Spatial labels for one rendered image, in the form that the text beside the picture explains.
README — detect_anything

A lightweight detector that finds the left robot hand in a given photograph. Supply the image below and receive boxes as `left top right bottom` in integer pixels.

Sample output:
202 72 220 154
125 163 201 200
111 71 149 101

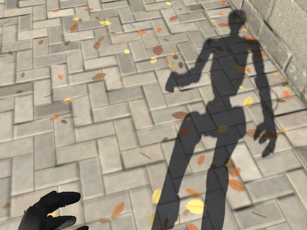
17 191 89 230

